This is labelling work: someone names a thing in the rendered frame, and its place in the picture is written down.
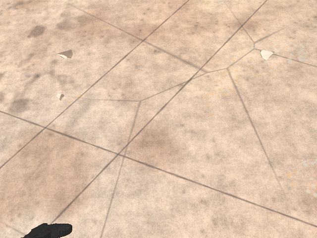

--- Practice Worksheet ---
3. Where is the robot left hand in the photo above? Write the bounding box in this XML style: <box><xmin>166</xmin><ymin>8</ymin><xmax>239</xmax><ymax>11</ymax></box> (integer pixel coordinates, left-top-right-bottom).
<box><xmin>21</xmin><ymin>223</ymin><xmax>72</xmax><ymax>238</ymax></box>

